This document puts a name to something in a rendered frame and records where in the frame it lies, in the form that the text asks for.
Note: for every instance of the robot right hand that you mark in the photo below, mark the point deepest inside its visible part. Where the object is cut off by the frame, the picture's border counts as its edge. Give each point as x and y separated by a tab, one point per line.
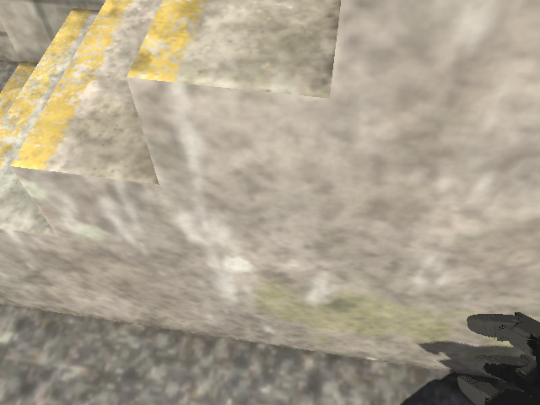
522	332

